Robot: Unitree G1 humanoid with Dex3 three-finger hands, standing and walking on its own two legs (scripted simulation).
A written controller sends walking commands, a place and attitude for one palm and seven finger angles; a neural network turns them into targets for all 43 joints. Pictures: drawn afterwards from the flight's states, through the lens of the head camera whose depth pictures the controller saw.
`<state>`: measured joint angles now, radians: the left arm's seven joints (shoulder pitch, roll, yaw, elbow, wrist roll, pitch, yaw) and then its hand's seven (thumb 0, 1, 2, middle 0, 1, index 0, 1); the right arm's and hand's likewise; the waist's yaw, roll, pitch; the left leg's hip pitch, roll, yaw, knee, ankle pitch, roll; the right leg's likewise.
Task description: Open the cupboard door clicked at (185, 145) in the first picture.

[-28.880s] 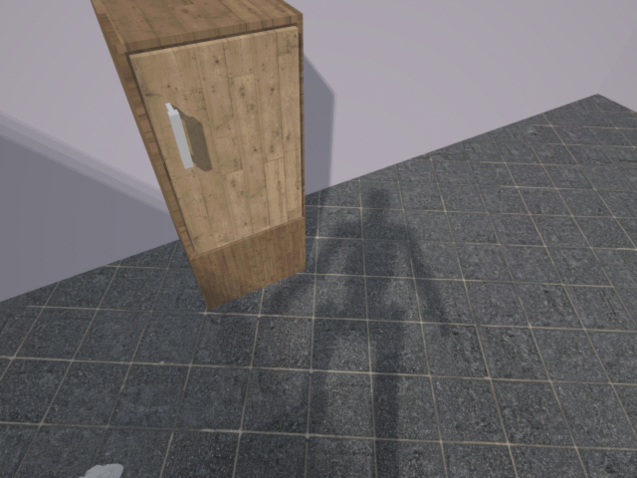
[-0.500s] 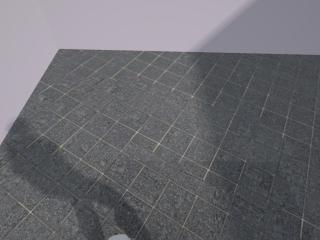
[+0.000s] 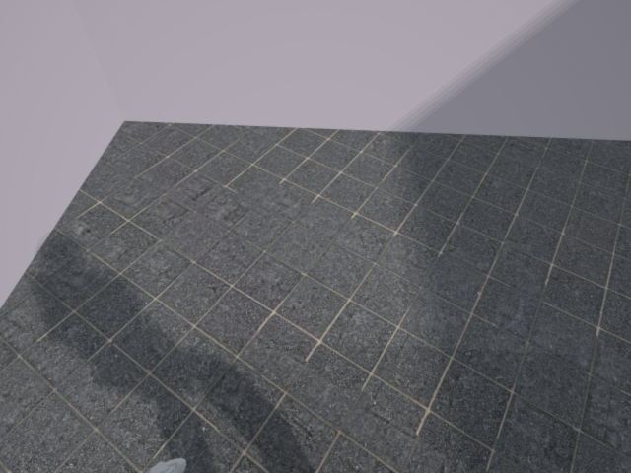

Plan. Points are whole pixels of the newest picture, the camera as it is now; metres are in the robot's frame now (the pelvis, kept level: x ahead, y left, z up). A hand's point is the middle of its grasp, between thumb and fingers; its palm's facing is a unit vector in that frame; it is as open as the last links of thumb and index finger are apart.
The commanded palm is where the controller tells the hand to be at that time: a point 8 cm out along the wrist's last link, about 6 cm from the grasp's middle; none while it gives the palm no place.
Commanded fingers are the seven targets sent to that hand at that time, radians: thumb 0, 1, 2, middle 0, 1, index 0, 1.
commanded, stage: turn to face it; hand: left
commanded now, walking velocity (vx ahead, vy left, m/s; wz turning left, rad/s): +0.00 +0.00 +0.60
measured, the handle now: out of the picture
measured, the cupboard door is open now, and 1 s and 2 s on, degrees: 45 45 45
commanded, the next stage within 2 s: none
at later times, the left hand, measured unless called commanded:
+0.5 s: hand out of the picture +0.13 +0.22 -0.15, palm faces +0.31 -0.92 -0.25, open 7.4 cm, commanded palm none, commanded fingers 0.00 0.90 0.90 -0.20 -0.30 -0.20 -0.30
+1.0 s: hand out of the picture +0.03 +0.18 -0.18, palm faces +0.61 -0.75 -0.24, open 7.4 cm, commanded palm none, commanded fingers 0.00 0.90 0.90 -0.20 -0.30 -0.20 -0.30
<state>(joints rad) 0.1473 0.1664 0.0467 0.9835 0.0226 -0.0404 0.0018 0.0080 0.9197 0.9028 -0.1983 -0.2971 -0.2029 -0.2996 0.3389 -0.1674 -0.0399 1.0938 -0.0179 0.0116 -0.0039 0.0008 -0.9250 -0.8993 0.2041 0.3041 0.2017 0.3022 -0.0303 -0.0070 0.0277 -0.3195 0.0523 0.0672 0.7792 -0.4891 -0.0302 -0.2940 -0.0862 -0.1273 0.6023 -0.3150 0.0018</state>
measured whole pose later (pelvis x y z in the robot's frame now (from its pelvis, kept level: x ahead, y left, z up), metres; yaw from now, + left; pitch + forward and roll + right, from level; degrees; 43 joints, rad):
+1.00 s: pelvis +0.11 -0.03 +0.00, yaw +36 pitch +1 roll -1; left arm 0.21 0.26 0.07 0.91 0.02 0.07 0.02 0.01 0.91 0.90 -0.20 -0.30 -0.21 -0.30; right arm 0.12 -0.22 -0.04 0.88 -0.02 0.02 0.01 0.00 -0.91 -0.90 0.20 0.30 0.20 0.30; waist 0.01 -0.06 0.10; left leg -0.32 0.00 0.03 0.62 -0.31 0.03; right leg -0.45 -0.10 -0.06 1.08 -0.51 0.08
